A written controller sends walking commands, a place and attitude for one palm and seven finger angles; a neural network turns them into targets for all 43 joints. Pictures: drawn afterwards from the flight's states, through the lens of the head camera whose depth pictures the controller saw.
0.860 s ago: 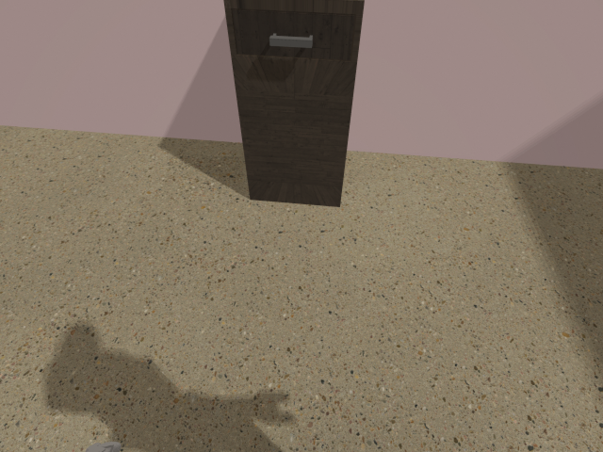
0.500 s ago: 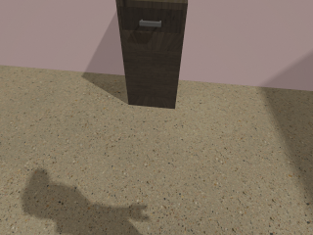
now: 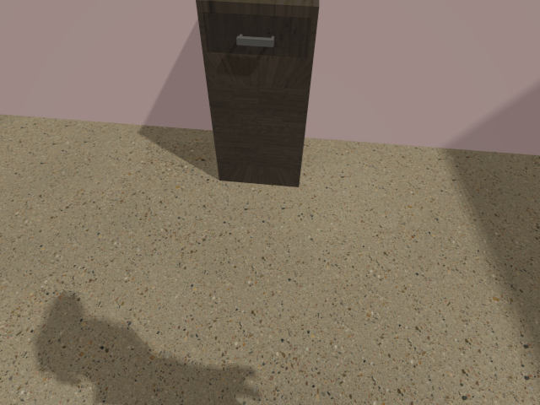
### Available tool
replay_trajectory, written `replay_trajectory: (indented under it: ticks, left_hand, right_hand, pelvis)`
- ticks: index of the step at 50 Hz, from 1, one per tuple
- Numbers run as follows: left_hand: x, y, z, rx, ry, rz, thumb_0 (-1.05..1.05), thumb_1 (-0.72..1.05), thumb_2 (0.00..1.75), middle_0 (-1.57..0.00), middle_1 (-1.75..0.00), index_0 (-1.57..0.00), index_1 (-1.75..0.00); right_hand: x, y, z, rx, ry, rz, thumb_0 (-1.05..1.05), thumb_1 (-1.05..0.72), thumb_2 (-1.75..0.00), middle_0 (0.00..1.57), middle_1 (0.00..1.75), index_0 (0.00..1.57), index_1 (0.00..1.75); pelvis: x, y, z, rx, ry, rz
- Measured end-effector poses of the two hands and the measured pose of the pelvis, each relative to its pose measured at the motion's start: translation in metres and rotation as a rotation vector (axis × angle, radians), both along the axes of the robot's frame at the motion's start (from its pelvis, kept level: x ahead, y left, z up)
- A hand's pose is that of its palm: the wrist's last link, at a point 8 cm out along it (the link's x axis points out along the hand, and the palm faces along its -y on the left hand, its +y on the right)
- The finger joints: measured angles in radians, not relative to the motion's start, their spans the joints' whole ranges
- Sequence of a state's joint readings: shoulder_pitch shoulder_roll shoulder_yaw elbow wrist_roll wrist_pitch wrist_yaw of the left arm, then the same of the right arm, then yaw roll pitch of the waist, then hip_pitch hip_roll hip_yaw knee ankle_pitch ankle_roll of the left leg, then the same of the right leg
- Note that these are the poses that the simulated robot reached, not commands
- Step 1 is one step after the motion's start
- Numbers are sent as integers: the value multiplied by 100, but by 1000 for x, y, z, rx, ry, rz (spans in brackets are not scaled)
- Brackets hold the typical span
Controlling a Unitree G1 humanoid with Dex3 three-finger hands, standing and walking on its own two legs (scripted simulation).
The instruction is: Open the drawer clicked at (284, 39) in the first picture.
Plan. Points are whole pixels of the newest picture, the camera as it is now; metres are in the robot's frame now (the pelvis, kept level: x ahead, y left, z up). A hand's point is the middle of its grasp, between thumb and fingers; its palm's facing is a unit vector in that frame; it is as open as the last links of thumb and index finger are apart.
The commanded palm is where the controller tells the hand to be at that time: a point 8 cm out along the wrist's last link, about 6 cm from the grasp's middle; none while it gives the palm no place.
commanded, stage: look at it before walking up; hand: left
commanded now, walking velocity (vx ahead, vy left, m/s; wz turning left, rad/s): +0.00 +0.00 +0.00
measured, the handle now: (256, 39) +1.33 +0.12 +0.00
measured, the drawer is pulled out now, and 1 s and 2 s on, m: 0.00 0.00 0.00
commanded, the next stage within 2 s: walk to a spot facing it in 0.58 s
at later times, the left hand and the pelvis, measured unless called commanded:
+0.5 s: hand out of the picture +0.07 +0.25 -0.16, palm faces -0.03 -0.95 -0.32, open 7.4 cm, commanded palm none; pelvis +0.00 +0.00 +0.00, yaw +0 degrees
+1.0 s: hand out of the picture +0.04 +0.21 -0.19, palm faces +0.01 -0.98 -0.17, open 7.4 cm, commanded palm none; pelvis +0.07 +0.02 -0.02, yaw -1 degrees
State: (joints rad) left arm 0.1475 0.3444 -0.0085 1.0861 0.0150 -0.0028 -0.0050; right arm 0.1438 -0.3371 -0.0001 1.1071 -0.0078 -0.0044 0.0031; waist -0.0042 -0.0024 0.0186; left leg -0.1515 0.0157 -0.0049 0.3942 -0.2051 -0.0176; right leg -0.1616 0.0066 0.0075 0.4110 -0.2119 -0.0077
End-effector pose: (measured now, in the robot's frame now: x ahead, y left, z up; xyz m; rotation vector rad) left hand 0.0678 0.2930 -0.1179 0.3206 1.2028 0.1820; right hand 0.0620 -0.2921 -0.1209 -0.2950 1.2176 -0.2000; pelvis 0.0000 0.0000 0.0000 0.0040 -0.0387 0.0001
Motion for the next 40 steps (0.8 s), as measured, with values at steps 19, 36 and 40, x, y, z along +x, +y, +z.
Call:
replay_trajectory:
  ticks: [19,36,40]
  left_hand:
    - [-5,-2,-4,-13,22,5,1,90,89,-20,-30,-20,-30]
    - [2,2,-2,-5,24,11,1,90,89,-20,-30,-20,-30]
    - [-1,-6,-8,-21,44,21,1,90,89,-20,-30,-20,-30]
  right_hand:
    - [5,4,1,1,4,7,1,-91,-90,20,30,20,30]
    - [22,4,3,-3,-8,20,1,-91,-90,20,30,20,30]
    - [20,13,-3,16,6,15,0,-91,-90,20,30,20,30]
  pelvis:
    - [1,2,1,-2,8,3]
    - [9,3,2,-1,12,5]
    - [17,3,-1,-2,19,-4]
